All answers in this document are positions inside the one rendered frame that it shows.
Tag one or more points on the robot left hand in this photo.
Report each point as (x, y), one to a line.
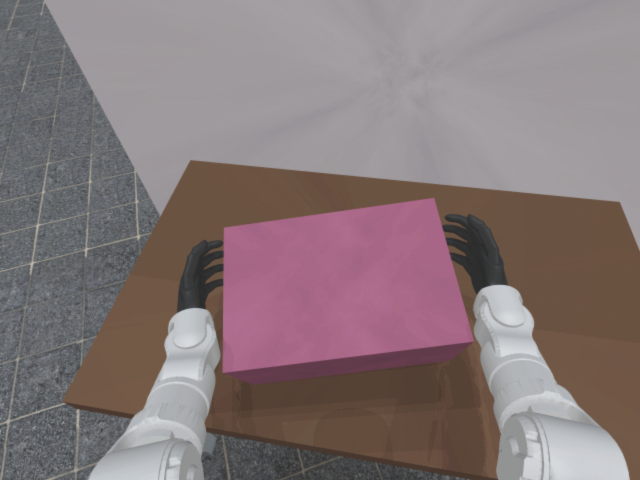
(193, 291)

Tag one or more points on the carton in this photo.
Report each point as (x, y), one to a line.
(342, 292)

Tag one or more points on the robot right forearm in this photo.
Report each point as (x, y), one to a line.
(516, 373)

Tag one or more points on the robot right hand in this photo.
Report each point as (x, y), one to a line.
(483, 262)

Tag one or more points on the robot left forearm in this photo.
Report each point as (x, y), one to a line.
(180, 399)

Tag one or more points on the left robot upper arm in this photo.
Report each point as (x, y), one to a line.
(172, 459)

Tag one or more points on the table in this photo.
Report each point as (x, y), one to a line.
(574, 261)

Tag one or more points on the right robot upper arm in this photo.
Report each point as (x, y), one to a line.
(536, 446)

